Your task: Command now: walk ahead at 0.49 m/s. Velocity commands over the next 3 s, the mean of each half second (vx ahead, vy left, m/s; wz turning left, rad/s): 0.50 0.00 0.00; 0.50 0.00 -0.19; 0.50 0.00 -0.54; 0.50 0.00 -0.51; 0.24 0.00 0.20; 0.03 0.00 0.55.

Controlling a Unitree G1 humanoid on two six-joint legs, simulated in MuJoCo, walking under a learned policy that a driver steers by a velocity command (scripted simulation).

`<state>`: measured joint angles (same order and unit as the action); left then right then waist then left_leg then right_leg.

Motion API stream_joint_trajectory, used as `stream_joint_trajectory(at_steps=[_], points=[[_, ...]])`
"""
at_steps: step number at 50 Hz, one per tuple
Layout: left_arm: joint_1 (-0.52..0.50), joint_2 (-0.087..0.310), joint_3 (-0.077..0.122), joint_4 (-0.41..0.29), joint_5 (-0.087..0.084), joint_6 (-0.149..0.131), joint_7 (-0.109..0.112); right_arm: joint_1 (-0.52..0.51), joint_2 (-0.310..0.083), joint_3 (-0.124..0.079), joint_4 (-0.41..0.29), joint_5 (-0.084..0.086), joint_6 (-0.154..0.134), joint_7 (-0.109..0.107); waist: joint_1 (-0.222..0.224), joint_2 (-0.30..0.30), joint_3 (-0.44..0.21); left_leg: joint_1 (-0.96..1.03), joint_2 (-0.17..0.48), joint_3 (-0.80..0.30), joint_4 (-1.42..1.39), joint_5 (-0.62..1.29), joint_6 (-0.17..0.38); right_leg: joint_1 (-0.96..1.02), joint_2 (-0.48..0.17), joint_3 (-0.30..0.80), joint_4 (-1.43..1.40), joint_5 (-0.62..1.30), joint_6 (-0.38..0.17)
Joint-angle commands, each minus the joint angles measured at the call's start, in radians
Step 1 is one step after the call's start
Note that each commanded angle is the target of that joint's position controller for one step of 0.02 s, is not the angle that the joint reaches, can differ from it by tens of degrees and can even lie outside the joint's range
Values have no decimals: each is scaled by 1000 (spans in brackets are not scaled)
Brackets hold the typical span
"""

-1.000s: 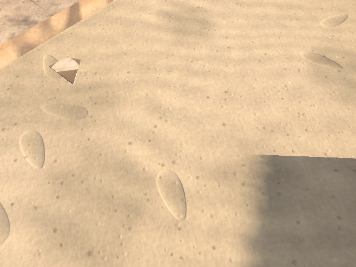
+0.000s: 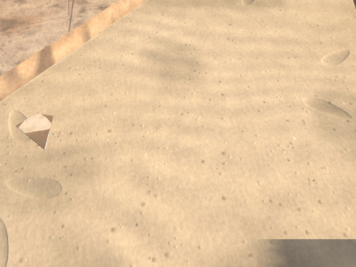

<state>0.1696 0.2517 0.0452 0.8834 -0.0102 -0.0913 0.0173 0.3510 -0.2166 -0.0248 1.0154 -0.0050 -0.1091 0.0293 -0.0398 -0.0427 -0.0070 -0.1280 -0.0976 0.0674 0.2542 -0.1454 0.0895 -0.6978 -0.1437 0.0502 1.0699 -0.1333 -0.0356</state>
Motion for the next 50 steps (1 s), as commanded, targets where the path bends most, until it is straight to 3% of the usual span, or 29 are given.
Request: stream_joint_trajectory(at_steps=[1,5,9,11,12,13,14,15,16,17,18,19,20,22,25,31,36,39,40,41,42,43,44,45,46,47,48,50], points=[[-10,33,7,-51,7,-3,-1,-26,-139,-22,-59,5,-9,-21,32,71,64,-70,279,-187,-157,169,150,-22,-18,-2,-180,161,18],[-160,21,-3,-90,-4,-10,-17,57,-164,-27,-38,19,0,-29,-24,82,77,13,274,-151,-147,148,119,24,33,-45,-412,251,24],[-254,33,-6,-135,-12,-21,-45,112,-168,-33,-11,23,20,-34,-43,93,103,159,335,-169,-79,158,112,-5,52,-43,-514,163,-1],[-230,54,0,-141,-13,-29,-56,99,-182,-39,-11,23,30,-37,-13,109,84,202,356,-173,-22,248,95,59,72,-53,-552,85,-30],[-174,75,11,-130,-12,-33,-58,77,-192,-42,-17,22,35,-38,24,125,48,202,349,-161,41,392,82,157,100,-76,-566,57,-47],[-45,110,31,-92,-11,-34,-55,53,-187,-39,-25,18,40,-37,94,126,-28,178,308,-124,187,556,61,332,137,-104,-582,56,-72],[158,174,59,-36,-7,-35,-47,39,-157,-26,-43,7,41,-36,174,98,-161,39,252,-80,433,528,28,625,84,-44,-554,86,-120],[314,280,85,-7,15,-28,-42,141,-53,6,-59,4,23,-26,165,-116,-333,-380,101,-13,852,156,-49,1063,-183,375,-578,-26,-268],[335,230,69,2,11,-24,-44,160,-42,14,-44,16,-6,-20,161,-213,-419,-555,32,-156,1042,-400,-49,1145,-273,702,-746,-106,-319],[254,162,46,-8,4,-26,-44,69,-149,-15,-69,44,-23,-16,149,-150,-275,-644,100,-200,1119,-361,-26,1029,-235,586,-764,-128,-259],[148,125,33,-33,1,-24,-43,-12,-169,-20,-96,51,-29,-19,118,-82,-162,-641,158,-162,1091,-264,-15,863,-200,427,-783,-50,-224],[73,94,22,-43,7,-24,-49,-53,-158,-25,-102,37,-24,-27,85,-6,-88,-595,197,-143,1028,-186,-19,709,-156,318,-823,36,-205],[40,69,15,-45,13,-29,-53,-43,-143,-32,-101,26,-10,-33,48,-17,-56,-531,230,-147,966,-136,-20,613,-116,239,-857,78,-186],[49,59,14,-23,16,-33,-59,2,-93,-29,-86,22,19,-35,16,-32,-33,-458,240,-133,914,-94,-31,523,-75,159,-908,124,-190],[105,102,24,10,16,-35,-44,-69,-97,-36,-116,15,33,-41,16,-13,13,-540,251,-125,804,3,-56,519,-71,97,-943,210,-204],[199,124,26,47,5,-18,-17,-294,-74,-33,-182,14,22,-28,77,-14,57,-575,219,-92,455,250,-71,586,-46,23,-968,175,-166],[285,127,31,92,-8,1,-10,-438,-79,-27,-237,23,8,-6,115,-12,106,-585,188,-91,305,205,-61,707,-90,56,-914,154,-165],[265,150,43,90,-12,14,-1,-413,-111,-36,-244,24,-11,7,75,-31,84,-478,162,-93,243,118,-42,736,-116,97,-839,211,-146],[244,160,46,84,-12,18,-1,-360,-131,-46,-232,24,-16,7,41,-45,53,-380,139,-75,231,88,-33,725,-109,100,-786,301,-136],[222,151,43,76,-9,22,-1,-241,-164,-66,-197,23,-19,1,-22,-42,-16,-208,110,-50,211,77,-15,695,-64,74,-659,432,-114],[205,114,28,56,2,21,-4,-49,-224,-90,-150,14,-22,-9,-99,-12,-155,90,185,-116,258,99,30,552,-1,33,-418,374,-79],[290,8,1,30,11,8,-8,97,-328,-115,-130,-7,-16,-18,-90,204,-329,497,445,-469,242,40,142,187,146,-47,-27,-14,-8],[335,-4,-6,41,-17,-12,-12,110,-280,-99,-123,-6,-10,-15,-78,354,-430,569,545,-790,85,-79,217,13,198,63,186,-454,3],[263,104,23,31,-43,-19,-10,30,-201,-77,-140,2,-11,-17,-71,248,-277,437,510,-670,61,-141,164,-68,134,103,272,-406,-9],[192,117,29,11,-43,-17,-6,-51,-155,-63,-156,8,-11,-18,-49,184,-166,285,479,-515,42,-124,120,-77,79,69,262,-311,-18],[159,103,33,5,-33,-8,0,-121,-124,-53,-158,6,-12,-15,-16,124,-89,134,437,-407,-4,-73,96,-27,42,56,211,-232,-17],[165,89,42,7,-25,6,3,-161,-98,-46,-156,0,-15,-13,17,142,-45,37,397,-313,-44,-37,77,25,12,61,159,-180,-19],[195,37,41,6,-25,35,-2,-174,-96,-50,-140,-8,-18,-14,49,157,-11,-57,371,-202,-97,28,77,89,-5,50,130,-132,-19]])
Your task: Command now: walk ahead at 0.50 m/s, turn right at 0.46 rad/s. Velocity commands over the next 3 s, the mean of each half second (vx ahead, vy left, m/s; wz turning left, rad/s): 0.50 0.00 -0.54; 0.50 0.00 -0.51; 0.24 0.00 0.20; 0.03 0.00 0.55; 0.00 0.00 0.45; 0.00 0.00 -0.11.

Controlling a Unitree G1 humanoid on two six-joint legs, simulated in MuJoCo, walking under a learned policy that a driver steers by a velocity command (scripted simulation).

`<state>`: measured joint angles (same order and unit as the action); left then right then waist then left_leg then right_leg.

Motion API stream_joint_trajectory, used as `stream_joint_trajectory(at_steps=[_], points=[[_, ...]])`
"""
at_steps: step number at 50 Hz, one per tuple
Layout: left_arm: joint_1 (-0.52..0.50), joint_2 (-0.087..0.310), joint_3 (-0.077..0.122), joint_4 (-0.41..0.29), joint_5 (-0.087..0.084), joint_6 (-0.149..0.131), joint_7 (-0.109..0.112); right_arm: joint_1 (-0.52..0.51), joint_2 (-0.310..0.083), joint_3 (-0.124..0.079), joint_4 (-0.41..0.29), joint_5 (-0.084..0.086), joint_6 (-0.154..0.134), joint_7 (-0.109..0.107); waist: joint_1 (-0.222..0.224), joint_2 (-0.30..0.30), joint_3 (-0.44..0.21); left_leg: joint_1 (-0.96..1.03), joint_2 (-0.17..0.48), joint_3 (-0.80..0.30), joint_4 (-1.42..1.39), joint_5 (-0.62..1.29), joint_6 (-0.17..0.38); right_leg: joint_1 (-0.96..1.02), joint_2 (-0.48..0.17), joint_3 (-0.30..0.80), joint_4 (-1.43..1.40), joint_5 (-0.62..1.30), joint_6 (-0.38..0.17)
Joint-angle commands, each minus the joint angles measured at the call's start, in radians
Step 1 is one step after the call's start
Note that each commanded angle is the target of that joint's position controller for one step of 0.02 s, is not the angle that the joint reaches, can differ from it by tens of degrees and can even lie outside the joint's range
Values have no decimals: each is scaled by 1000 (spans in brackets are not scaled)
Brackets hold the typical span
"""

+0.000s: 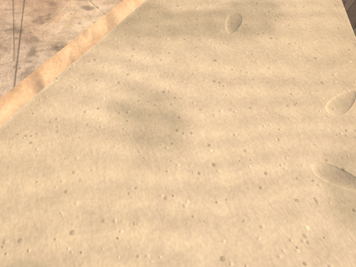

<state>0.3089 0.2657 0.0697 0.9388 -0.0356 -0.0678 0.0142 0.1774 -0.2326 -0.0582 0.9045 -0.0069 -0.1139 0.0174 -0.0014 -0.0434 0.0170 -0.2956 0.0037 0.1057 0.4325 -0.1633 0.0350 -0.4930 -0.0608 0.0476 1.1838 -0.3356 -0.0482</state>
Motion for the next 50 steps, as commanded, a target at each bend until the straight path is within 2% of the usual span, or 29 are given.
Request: stream_joint_trajectory(at_steps=[1,4,8,11,14,15,17,18,19,20,21,22,23,24,25,26,28,31,35,39,42,43,44,45,46,47,48,49,50], points=[[48,16,18,-60,0,21,2,5,-93,-22,-20,-7,-16,-5,18,144,-18,98,268,-196,-290,91,138,-131,-90,52,5,97,-5],[-22,25,26,-100,10,33,1,31,-123,-32,-2,-11,-16,-21,15,105,12,125,272,-107,-307,181,148,-218,-89,72,-88,213,8],[-140,14,19,-144,15,25,-23,57,-151,-38,6,-8,-5,-37,-14,92,37,176,257,1,-314,210,127,-222,-74,20,-313,375,13],[-253,2,8,-192,17,23,-45,110,-173,-45,18,3,9,-44,-57,75,73,254,281,45,-305,213,123,-241,-67,-37,-427,382,4],[-317,8,5,-239,14,25,-63,143,-190,-53,28,17,29,-43,-70,84,91,358,309,76,-252,278,108,-253,-52,-79,-495,293,-20],[-319,17,8,-252,13,26,-69,139,-200,-57,27,21,36,-42,-60,94,85,379,314,91,-217,361,99,-227,-36,-100,-510,245,-34],[-267,52,25,-261,13,31,-73,111,-231,-65,15,29,47,-45,-11,133,25,397,311,123,-79,700,77,-89,31,-164,-518,145,-70],[-171,85,44,-244,9,32,-73,95,-242,-68,10,32,55,-46,49,142,-32,384,297,141,68,841,63,42,79,-191,-537,119,-97],[-6,142,78,-201,7,32,-64,78,-238,-64,2,36,60,-46,136,118,-117,299,254,163,290,825,30,284,130,-193,-616,188,-135],[139,247,115,-169,9,40,-39,89,-195,-48,-24,11,51,-45,178,-25,-205,22,201,164,623,439,-23,588,-20,66,-652,188,-199],[73,334,119,-198,7,27,-38,151,-57,-6,-88,-4,13,-31,48,-249,-304,-407,-30,10,973,-389,-76,874,-261,680,-819,39,-403],[119,241,89,-206,21,16,-45,38,-143,-20,-107,37,-35,-14,125,-112,-360,-511,-4,-193,1029,-382,-45,888,-284,760,-925,19,-382],[89,180,71,-201,29,4,-46,-28,-160,-24,-127,65,-51,-8,116,-74,-237,-567,41,-186,994,-305,-13,803,-252,599,-906,98,-331],[13,142,60,-214,22,-4,-47,-25,-150,-22,-117,48,-54,-15,62,28,-155,-510,91,-190,891,-225,-4,637,-203,463,-899,203,-290],[-58,103,46,-230,21,-6,-44,-17,-164,-33,-103,22,-44,-22,24,37,-118,-429,123,-188,797,-186,-10,505,-163,364,-907,288,-258],[-94,91,39,-247,29,-7,-40,5,-168,-39,-100,16,-28,-21,-7,22,-98,-361,139,-193,752,-159,-17,415,-140,326,-930,331,-250],[-88,116,43,-250,26,-11,-30,7,-147,-40,-111,3,-2,-21,-25,32,-79,-319,130,-175,666,-124,-47,329,-119,287,-959,402,-256],[-36,156,53,-241,21,-14,-9,-97,-118,-30,-150,-9,10,-27,-1,22,-37,-348,100,-159,469,27,-87,281,-85,227,-976,429,-243],[15,155,53,-228,15,-5,0,-231,-94,-16,-191,3,1,-14,53,-33,-9,-275,36,-149,183,247,-84,249,-34,195,-958,296,-183],[67,149,53,-208,8,3,1,-289,-126,-20,-230,15,-13,2,74,-52,-6,-243,11,-174,78,232,-64,326,-70,282,-881,247,-166],[61,145,52,-207,16,14,10,-232,-155,-30,-221,15,-31,12,42,-91,-23,-173,6,-162,42,129,-30,399,-102,339,-796,300,-149],[52,132,46,-208,17,17,11,-159,-165,-37,-200,10,-36,11,4,-98,-48,-77,-7,-137,5,127,-7,401,-80,328,-739,383,-132],[44,97,33,-216,22,15,7,-51,-196,-51,-176,-4,-42,7,-45,-83,-127,101,30,-160,12,136,34,367,-26,287,-599,458,-101],[50,57,14,-236,41,13,5,116,-251,-63,-159,-14,-40,2,-106,31,-271,364,196,-342,36,121,100,226,43,201,-311,282,-61],[221,7,2,-236,3,1,3,209,-314,-84,-102,-16,-27,13,-32,413,-356,645,385,-825,-84,-107,266,-138,174,119,-6,-220,7],[199,104,13,-210,-8,-3,6,189,-213,-60,-116,17,-24,19,-60,286,-276,617,384,-894,-136,-327,247,-266,113,176,115,-232,10],[74,149,23,-227,-3,-4,3,135,-157,-45,-128,22,-17,15,-83,176,-148,494,344,-734,-145,-316,204,-302,81,160,134,-139,8],[2,138,21,-244,10,-5,4,78,-149,-36,-141,9,-8,14,-63,93,-85,367,306,-619,-161,-207,184,-270,42,118,107,-68,7],[-42,126,22,-259,25,-9,2,48,-133,-30,-138,2,-4,12,-45,79,-36,272,273,-544,-183,-99,185,-252,13,104,45,-21,7]])
Over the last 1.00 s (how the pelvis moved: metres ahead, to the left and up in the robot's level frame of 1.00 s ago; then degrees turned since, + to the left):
0.56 -0.01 -0.01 -7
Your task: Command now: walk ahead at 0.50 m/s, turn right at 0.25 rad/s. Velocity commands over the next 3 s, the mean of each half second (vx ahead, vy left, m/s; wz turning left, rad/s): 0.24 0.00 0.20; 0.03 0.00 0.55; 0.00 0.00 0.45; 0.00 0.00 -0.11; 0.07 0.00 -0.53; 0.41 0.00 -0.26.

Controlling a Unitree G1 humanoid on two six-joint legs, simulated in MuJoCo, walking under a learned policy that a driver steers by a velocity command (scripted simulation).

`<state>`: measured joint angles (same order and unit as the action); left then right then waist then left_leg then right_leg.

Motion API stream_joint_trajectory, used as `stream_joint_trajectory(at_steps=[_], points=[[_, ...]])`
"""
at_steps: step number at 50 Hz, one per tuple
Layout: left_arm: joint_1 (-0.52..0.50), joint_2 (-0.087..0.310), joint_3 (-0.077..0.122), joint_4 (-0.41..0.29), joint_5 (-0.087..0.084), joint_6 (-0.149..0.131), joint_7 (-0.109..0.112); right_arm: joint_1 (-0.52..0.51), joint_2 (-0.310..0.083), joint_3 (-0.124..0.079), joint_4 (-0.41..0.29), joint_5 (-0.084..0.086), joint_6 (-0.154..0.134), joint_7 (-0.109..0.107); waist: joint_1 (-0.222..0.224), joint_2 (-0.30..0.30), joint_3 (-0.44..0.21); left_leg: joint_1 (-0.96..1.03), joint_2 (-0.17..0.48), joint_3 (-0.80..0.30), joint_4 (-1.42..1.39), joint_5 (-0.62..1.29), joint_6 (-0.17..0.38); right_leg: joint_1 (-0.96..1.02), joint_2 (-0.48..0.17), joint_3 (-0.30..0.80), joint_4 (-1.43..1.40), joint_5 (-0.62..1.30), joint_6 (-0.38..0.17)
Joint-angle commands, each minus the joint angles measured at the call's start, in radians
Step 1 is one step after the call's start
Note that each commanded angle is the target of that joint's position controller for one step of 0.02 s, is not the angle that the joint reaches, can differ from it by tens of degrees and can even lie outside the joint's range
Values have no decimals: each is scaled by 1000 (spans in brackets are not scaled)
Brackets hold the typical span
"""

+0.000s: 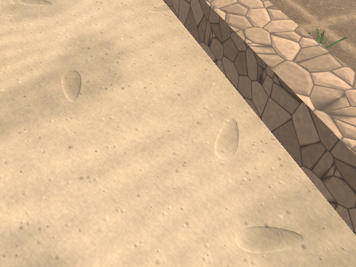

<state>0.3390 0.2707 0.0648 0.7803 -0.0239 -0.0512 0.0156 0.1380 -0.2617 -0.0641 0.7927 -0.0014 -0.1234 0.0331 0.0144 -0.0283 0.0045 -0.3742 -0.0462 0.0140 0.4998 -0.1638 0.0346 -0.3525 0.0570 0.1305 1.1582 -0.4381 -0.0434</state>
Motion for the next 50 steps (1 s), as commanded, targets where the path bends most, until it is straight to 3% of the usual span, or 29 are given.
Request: stream_joint_trajectory(at_steps=[1,3,5,7,9,12,15,16,17,18,19,20,21,22,24,29,32,34,36,37,38,39,40,41,42,43,45,50], points=[[-66,107,27,-105,14,-26,-4,77,-93,-16,-24,-12,5,-6,-33,91,-22,295,294,-392,-269,-23,178,-342,-137,7,25,111,0],[-58,73,20,-106,16,-24,-6,86,-92,-13,-10,-4,1,-6,-16,124,-19,245,266,-322,-292,169,192,-297,-148,-37,-57,113,15],[-99,43,9,-129,33,-25,1,100,-125,-17,5,0,3,-11,-9,110,-17,218,261,-247,-277,511,212,-274,-141,-73,-186,120,47],[-138,16,-4,-137,36,-30,-1,107,-158,-27,12,7,19,-23,-15,111,-47,198,227,-169,-252,648,191,-198,-117,-99,-336,223,65],[-187,23,-5,-139,27,-29,-5,137,-174,-31,23,18,38,-31,-35,129,-68,189,198,-136,-232,636,164,-125,-76,-112,-451,355,75],[-261,50,3,-161,23,-23,-8,176,-182,-34,34,30,62,-40,-52,145,-62,213,203,-178,-174,530,141,-92,-40,-93,-570,401,71],[-203,93,23,-148,30,-32,-8,133,-176,-35,12,38,78,-53,4,147,-79,196,188,-245,-67,357,91,59,-40,-78,-736,487,34],[-162,129,36,-141,42,-36,-1,138,-143,-27,1,32,77,-54,16,115,-112,147,134,-229,23,276,51,180,-99,-51,-778,610,0],[-74,202,51,-144,64,-31,15,126,-81,-7,-35,7,71,-53,43,-32,-218,-7,54,-164,269,-16,0,401,-305,105,-717,972,-75],[-73,210,49,-154,65,-10,14,307,-31,10,-24,6,69,-51,-22,-258,-337,-202,-24,-104,508,-590,-42,571,-536,312,-668,1177,-233],[-75,156,40,-155,47,4,7,322,-126,-11,-7,21,83,-51,-3,-198,-350,-242,27,-123,636,-555,-66,502,-518,348,-724,933,-253],[-118,112,28,-161,36,10,7,248,-164,-28,-18,27,102,-57,1,-129,-250,-297,55,-102,697,-483,-81,428,-446,260,-757,735,-219],[-176,97,20,-159,35,15,7,215,-159,-33,-21,26,126,-67,-15,-93,-190,-306,79,-90,707,-415,-96,337,-397,193,-796,586,-191],[-224,90,16,-161,37,19,6,207,-162,-40,-24,20,150,-74,-30,-100,-141,-276,97,-89,712,-362,-111,234,-372,139,-835,497,-182],[-276,106,22,-152,55,19,7,214,-128,-39,-41,17,176,-77,-57,-126,-91,-178,94,-52,705,-276,-123,73,-326,27,-895,430,-182],[-279,126,32,-123,45,21,24,122,-88,-25,-109,10,177,-58,-34,-107,-107,-113,122,-26,468,-186,-105,97,-349,-77,-900,445,-199],[-268,161,43,-108,36,32,22,91,-107,-26,-136,12,178,-37,-21,-113,-120,-39,114,9,350,-178,-79,119,-377,-100,-883,445,-193],[-261,177,49,-96,22,38,17,91,-122,-32,-148,13,181,-26,-26,-119,-115,4,103,30,254,-173,-51,142,-391,-108,-851,429,-170],[-263,173,50,-80,3,46,17,144,-125,-41,-132,9,181,-20,-58,-97,-115,123,63,66,71,-69,-5,114,-362,-155,-764,360,-105],[-215,141,44,-56,3,52,15,176,-155,-53,-124,2,180,-25,-59,-31,-96,202,62,17,-31,16,32,47,-316,-208,-659,264,-34],[-183,81,30,-66,37,54,7,190,-270,-81,-141,-1,178,-45,-21,261,-73,320,295,-314,-127,309,125,-180,-186,-326,-359,2,78],[-258,91,31,-118,51,50,15,157,-333,-84,-183,-25,166,-44,-46,359,-53,277,451,-540,-173,405,306,-372,-59,-219,-140,-237,121],[-328,130,42,-127,40,49,21,164,-288,-75,-185,-42,143,-37,-88,242,-85,242,412,-503,-195,303,312,-370,-69,-106,-25,-200,102],[-313,135,49,-120,25,53,26,117,-265,-67,-186,-32,127,-37,-50,200,-68,232,354,-425,-187,244,252,-377,-83,-78,-5,-101,84],[-278,134,53,-91,31,59,36,61,-231,-59,-195,-9,123,-42,-23,153,-71,230,308,-373,-174,197,197,-373,-95,-66,-17,-25,83],[-261,142,57,-82,39,63,42,28,-206,-49,-204,6,125,-48,-10,168,-74,214,288,-344,-168,225,177,-352,-94,-65,-18,22,90],[-237,130,57,-78,35,57,37,30,-185,-39,-214,3,130,-59,3,164,-107,208,254,-316,-157,289,176,-296,-70,-69,-2,83,102],[-282,94,38,-94,25,45,26,70,-209,-51,-223,9,141,-75,-29,168,-109,270,234,-360,-137,222,180,-264,-48,-49,-256,122,125]])
Over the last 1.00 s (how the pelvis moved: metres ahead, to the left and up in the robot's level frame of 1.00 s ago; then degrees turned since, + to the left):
0.54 -0.14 -0.01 -32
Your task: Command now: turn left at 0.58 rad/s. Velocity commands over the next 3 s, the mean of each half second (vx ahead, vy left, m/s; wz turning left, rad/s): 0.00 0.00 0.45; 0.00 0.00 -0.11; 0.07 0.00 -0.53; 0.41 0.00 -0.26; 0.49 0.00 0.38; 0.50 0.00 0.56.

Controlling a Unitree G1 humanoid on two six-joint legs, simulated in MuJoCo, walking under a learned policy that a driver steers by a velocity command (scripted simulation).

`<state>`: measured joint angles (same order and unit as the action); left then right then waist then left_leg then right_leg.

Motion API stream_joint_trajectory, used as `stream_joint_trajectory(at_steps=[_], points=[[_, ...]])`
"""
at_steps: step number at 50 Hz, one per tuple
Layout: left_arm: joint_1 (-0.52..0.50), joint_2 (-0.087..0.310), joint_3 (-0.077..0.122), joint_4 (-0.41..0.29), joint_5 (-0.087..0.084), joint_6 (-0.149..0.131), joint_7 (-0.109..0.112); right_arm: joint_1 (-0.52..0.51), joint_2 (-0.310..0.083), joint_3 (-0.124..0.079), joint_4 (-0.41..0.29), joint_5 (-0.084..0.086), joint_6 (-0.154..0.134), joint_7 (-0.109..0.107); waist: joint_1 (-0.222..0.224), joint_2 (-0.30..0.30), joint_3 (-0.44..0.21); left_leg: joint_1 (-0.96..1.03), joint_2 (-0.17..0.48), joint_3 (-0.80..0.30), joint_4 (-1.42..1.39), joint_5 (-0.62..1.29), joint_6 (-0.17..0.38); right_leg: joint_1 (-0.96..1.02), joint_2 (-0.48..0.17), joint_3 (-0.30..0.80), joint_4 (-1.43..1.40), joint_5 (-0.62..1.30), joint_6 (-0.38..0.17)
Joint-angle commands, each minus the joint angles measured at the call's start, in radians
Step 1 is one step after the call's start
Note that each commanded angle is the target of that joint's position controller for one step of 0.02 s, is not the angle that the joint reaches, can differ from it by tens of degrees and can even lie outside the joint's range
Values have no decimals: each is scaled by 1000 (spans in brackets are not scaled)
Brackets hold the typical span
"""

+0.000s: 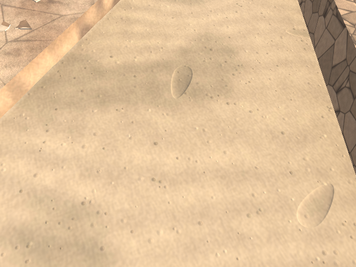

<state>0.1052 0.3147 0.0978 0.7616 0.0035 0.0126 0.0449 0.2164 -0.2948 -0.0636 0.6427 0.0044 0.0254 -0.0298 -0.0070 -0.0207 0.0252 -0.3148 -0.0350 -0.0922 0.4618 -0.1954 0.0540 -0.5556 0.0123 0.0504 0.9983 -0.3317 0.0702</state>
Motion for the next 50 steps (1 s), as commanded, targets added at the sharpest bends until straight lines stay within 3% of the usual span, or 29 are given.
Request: stream_joint_trajectory(at_steps=[1,7,10,11,12,13,14,15,16,17,20,23,25,27,28,29,30,31,32,34,37,41,44,45,47,50], points=[[-53,51,4,-77,-4,-21,-8,-10,-183,-54,-78,2,-5,-13,-11,169,-126,197,221,-271,-98,224,165,-34,1,33,-139,10,13],[-35,72,7,-80,-16,-41,-33,-39,-192,-61,-104,7,10,2,-15,192,-123,155,206,-400,-70,260,174,121,35,42,-336,-42,-7],[37,77,14,-63,-15,-53,-46,-84,-183,-60,-118,26,19,0,35,181,-134,130,153,-413,-11,264,123,281,33,21,-603,124,-39],[68,111,25,-55,-7,-53,-44,-73,-158,-54,-123,26,20,-4,35,141,-151,50,110,-381,40,137,76,401,-48,62,-654,223,-69],[73,173,35,-66,11,-45,-37,-17,-95,-37,-119,8,19,-2,-4,-73,-172,-80,-1,-230,247,-183,13,508,-260,246,-674,368,-152],[60,205,38,-61,41,-41,-41,-32,-137,-51,-150,13,7,-3,-17,-286,-106,-262,-112,-87,425,-467,-41,455,-400,469,-699,523,-329],[17,148,24,-89,32,-46,-40,-3,-210,-73,-122,-4,0,-3,-15,-182,-98,-271,-49,-106,622,-442,-79,430,-418,439,-694,518,-376],[-25,104,11,-98,21,-45,-35,9,-222,-82,-94,3,3,0,-28,-125,-85,-266,-46,-102,693,-378,-96,410,-351,337,-676,496,-334],[-49,89,5,-104,8,-43,-33,25,-191,-79,-69,3,12,-4,-36,-95,-73,-268,-44,-95,724,-331,-116,412,-288,260,-661,458,-291],[-51,80,-1,-101,-5,-41,-30,22,-166,-71,-67,1,19,-5,-24,-97,-60,-286,-45,-96,748,-291,-132,421,-272,231,-654,483,-287],[-9,78,-7,-84,2,-29,-24,-24,-95,-43,-82,10,18,1,2,-124,-73,-238,-29,-33,609,-247,-154,449,-223,140,-649,531,-290],[-3,98,-6,-76,1,-18,-26,-66,-50,-16,-97,0,15,7,28,-170,-99,-88,25,40,343,-264,-153,444,-218,107,-634,533,-287],[27,125,-1,-65,-6,-11,-31,-62,-71,-21,-92,8,13,10,43,-185,-99,-15,20,80,207,-225,-146,438,-232,129,-622,528,-294],[23,114,-11,-56,-21,-10,-34,-1,-71,-24,-58,5,10,13,4,-158,-87,114,7,105,-56,-22,-111,398,-217,120,-588,494,-262],[64,94,-19,-39,-24,-18,-36,3,-86,-24,-57,-3,9,11,5,-129,-84,203,24,68,-148,85,-83,353,-201,114,-583,434,-212],[88,66,-32,-38,0,-32,-43,15,-137,-30,-69,-11,9,3,24,-29,-126,323,131,-53,-115,298,-47,279,-161,75,-530,314,-137],[126,18,-47,-40,24,-48,-52,-24,-181,-35,-71,-23,12,-2,84,169,-136,301,222,-130,-49,389,31,243,-70,-20,-510,100,-67],[75,33,-49,-38,27,-49,-47,-55,-99,-16,-74,-27,5,11,49,175,-135,181,220,-135,-64,225,74,331,-75,-25,-538,71,-30],[34,59,-43,-34,23,-46,-46,-65,-65,-7,-71,-31,-4,21,33,139,-99,154,169,-106,-71,99,48,347,-67,-33,-537,124,-16],[32,59,-43,-16,14,-34,-40,-50,-71,-4,-57,-36,-18,24,21,137,-55,128,128,-68,-77,39,6,336,-65,-32,-533,171,-20],[33,75,-41,-6,-4,-25,-38,-24,-88,-9,-49,-32,-28,13,10,122,-10,134,120,-39,-68,46,-9,280,-61,-16,-517,190,-35],[30,88,-30,-20,-16,-17,-34,-3,-137,-32,-56,-21,-11,-10,-1,153,-8,160,230,-102,-96,105,74,174,-39,-34,-382,109,-28],[38,83,-20,-36,-19,-3,-41,-18,-135,-37,-73,-22,-12,-19,-13,199,-25,166,353,-167,-104,266,173,86,-49,-39,-123,-191,-31],[33,79,-16,-44,-23,3,-45,-21,-135,-38,-73,-21,-17,-20,-15,179,-26,181,392,-177,-102,351,200,41,-68,-24,-40,-262,-32],[47,65,-17,-48,-26,16,-51,-64,-142,-45,-71,-11,-22,-17,3,128,-33,183,383,-113,-84,425,192,49,-89,-30,-55,-236,-30],[82,71,-15,-53,-27,23,-66,-116,-153,-52,-69,4,-12,-14,18,148,-73,166,341,-9,-29,443,147,170,-63,-91,-202,-101,-37]])
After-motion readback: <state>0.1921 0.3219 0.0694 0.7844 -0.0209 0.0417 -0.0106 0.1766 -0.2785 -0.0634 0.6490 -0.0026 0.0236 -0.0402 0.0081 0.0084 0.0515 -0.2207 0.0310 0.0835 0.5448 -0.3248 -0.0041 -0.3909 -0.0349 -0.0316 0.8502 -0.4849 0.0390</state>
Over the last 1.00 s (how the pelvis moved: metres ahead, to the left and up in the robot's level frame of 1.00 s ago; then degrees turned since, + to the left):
0.17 0.02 0.01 27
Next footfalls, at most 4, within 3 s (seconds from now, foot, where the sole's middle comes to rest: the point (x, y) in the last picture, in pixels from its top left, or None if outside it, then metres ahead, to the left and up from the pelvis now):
0.22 right None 0.07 -0.14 -0.78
0.58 left None -0.01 0.12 -0.78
1.06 right None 0.04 -0.12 -0.78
1.70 left None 0.17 0.07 -0.78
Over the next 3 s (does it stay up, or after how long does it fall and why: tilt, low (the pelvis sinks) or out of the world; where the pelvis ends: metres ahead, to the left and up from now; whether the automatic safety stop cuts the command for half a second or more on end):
stays up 0.73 -0.12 0.00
